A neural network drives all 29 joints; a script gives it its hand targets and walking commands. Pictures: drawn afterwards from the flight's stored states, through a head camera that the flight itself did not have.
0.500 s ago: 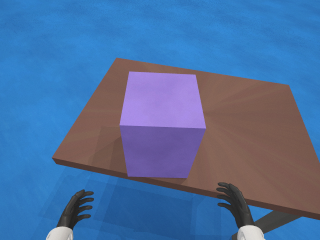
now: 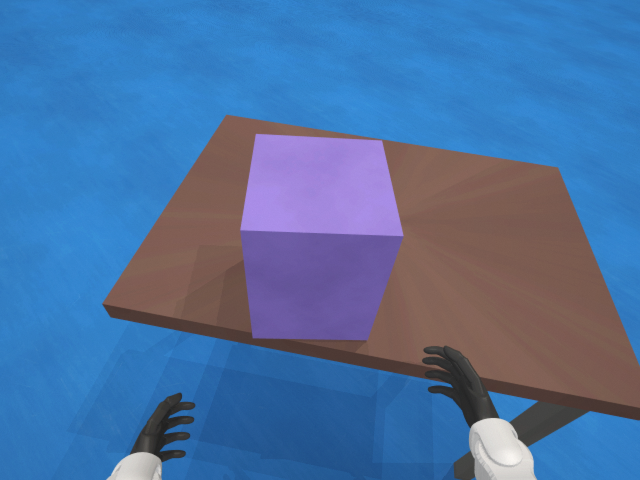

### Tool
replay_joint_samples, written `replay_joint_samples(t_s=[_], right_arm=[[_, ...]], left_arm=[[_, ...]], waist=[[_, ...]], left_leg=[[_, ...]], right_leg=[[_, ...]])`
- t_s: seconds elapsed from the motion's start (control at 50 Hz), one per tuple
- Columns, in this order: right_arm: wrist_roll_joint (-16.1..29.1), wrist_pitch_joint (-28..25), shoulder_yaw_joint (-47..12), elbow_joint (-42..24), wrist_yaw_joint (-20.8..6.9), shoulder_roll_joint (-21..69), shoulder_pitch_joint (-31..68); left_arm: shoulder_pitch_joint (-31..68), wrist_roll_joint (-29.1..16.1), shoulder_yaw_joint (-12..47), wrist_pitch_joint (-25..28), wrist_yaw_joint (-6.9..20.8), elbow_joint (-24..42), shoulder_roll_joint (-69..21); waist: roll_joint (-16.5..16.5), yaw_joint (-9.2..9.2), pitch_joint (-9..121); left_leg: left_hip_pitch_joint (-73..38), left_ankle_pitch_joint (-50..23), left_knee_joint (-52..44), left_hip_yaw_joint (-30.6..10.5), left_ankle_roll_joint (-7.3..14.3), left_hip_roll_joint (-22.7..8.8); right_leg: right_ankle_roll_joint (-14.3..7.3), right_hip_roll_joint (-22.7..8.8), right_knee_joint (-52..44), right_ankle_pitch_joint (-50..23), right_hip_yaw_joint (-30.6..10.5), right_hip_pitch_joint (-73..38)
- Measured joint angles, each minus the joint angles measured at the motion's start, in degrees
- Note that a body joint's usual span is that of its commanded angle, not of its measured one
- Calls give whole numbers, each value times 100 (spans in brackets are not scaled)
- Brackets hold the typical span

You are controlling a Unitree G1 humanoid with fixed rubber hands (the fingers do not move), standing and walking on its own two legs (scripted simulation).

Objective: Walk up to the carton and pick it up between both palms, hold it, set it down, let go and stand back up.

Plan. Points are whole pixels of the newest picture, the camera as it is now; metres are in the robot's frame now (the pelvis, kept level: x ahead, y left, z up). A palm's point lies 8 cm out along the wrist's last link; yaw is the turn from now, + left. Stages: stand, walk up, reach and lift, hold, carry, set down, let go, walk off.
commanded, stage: let go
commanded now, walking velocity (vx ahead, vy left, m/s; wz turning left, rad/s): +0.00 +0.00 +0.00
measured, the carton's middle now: (314, 243) +0.43 -0.01 +0.04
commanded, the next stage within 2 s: stand in 0.52 s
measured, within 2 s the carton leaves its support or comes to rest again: neither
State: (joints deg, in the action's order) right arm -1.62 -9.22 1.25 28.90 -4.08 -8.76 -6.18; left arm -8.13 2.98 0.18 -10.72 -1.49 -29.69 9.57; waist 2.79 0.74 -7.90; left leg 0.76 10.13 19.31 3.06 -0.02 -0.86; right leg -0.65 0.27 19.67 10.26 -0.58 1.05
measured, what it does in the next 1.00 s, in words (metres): stands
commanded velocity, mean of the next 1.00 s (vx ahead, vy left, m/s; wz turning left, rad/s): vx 0.00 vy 0.00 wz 0.00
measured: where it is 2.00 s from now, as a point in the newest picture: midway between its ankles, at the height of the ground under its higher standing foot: outside the picture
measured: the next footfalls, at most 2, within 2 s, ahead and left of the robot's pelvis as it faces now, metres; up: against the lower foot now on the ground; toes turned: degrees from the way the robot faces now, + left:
none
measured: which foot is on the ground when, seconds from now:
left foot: down 0.00-1.00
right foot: down 0.00-1.00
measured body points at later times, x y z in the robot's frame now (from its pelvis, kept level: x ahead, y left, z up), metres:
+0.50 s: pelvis -0.01 -0.01 +0.00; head -0.02 +0.01 +0.45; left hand +0.16 +0.20 -0.10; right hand +0.22 -0.21 -0.03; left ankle +0.02 +0.12 -0.75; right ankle +0.02 -0.12 -0.75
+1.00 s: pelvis -0.01 +0.01 -0.01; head +0.00 +0.02 +0.44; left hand +0.09 +0.25 -0.14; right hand +0.22 -0.21 -0.03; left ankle +0.02 +0.12 -0.75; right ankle +0.02 -0.12 -0.75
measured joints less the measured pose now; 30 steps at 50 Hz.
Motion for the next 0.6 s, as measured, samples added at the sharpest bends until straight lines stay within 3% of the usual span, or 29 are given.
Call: replay_joint_samples(t_s=[0.2, 0.52, 0.6], right_arm=[[10, -42, 51, 247, -58, -29, 163], [-10, 9, -65, 125, 20, -15, 114], [115, 183, -116, -352, 88, -142, -163]], left_arm=[[-71, 97, 9, 20, -59, -30, -55], [-200, 163, 12, 94, -35, 61, -25], [-200, -11, -63, 626, 225, -349, 43]], waist=[[8, -27, -30], [24, -78, -159], [-103, -56, 246]], left_leg=[[2, -2, 90, -46, 5, 2], [-76, 26, 175, -128, -52, -51], [621, 105, 465, -226, -13, -48]], right_leg=[[-22, -4, 77, 10, 47, -22], [-53, 46, 172, 64, 129, -119], [18, 37, 347, 96, 226, 489]])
